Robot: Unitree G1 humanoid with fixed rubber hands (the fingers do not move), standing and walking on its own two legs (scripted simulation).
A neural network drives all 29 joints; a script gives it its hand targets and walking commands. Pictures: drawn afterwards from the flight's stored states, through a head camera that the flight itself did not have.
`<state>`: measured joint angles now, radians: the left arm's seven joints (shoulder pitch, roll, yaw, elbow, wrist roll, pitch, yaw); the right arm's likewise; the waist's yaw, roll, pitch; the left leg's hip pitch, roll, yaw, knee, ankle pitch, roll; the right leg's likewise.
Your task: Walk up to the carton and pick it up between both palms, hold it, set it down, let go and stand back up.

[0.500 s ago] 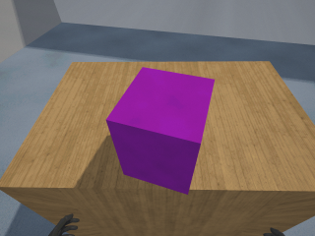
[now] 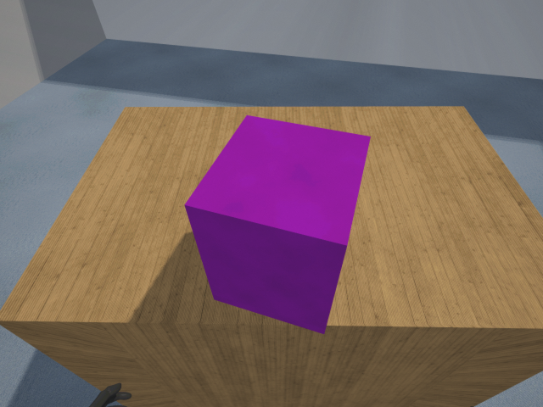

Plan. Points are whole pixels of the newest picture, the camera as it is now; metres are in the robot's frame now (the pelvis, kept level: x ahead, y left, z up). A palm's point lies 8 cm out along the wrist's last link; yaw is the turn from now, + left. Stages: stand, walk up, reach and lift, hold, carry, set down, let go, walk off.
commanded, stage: walk up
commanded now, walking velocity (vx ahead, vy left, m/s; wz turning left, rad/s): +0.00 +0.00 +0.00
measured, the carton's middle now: (285, 225) +0.40 +0.01 +0.05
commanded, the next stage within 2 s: reach and lift in 0.80 s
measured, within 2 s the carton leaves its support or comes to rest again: neither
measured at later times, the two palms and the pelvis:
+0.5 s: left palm out of the picture +0.09 +0.30 -0.09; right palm out of the picture +0.07 -0.30 -0.10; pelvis -0.02 +0.01 +0.00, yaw +0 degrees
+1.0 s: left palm out of the picture +0.12 +0.28 -0.09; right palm out of the picture +0.09 -0.28 -0.09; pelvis -0.02 +0.00 +0.00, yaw +0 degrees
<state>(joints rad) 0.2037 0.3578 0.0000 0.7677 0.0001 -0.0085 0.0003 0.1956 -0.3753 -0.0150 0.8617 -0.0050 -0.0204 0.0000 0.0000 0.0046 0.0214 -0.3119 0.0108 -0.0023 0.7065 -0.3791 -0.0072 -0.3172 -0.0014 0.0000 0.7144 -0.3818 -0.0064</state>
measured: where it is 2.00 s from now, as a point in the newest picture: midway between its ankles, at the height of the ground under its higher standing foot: outside the picture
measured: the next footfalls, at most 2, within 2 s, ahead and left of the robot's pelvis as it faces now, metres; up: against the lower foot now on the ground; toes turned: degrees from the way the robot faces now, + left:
none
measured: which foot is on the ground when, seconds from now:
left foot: down 0.00-1.00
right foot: down 0.00-1.00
